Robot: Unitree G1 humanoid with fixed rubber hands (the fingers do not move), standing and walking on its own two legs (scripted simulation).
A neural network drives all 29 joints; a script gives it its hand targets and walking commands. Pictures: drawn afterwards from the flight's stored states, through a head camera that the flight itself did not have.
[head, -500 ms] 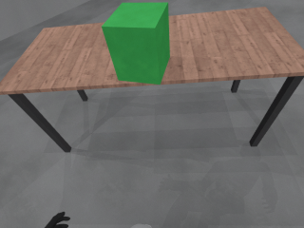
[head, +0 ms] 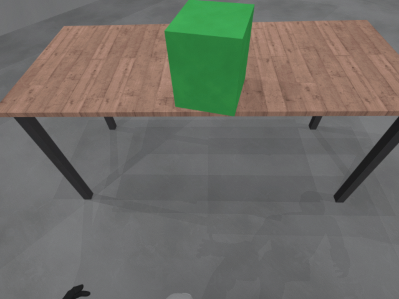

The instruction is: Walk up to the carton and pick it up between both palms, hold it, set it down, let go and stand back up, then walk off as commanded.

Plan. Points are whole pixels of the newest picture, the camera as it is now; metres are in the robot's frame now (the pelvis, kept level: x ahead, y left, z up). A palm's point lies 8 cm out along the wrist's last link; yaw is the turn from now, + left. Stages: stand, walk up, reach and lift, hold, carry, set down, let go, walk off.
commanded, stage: walk off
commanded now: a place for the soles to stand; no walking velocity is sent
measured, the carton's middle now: (212, 59) +0.77 +0.01 +0.06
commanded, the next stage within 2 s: stand in 0.64 s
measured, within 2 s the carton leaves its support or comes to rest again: neither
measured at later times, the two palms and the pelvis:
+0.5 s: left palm out of the picture +0.09 +0.31 -0.09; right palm out of the picture +0.03 -0.31 -0.11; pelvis -0.01 +0.00 +0.00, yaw +0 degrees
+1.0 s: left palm out of the picture +0.07 +0.32 -0.09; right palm out of the picture +0.05 -0.31 -0.09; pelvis -0.02 +0.01 +0.01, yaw +0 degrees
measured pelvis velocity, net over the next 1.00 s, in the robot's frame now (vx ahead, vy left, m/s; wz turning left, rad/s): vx -0.02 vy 0.01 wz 0.00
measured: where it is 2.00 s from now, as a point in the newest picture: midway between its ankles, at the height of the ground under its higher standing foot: outside the picture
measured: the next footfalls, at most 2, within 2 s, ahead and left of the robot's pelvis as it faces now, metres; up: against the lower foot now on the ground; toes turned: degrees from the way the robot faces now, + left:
none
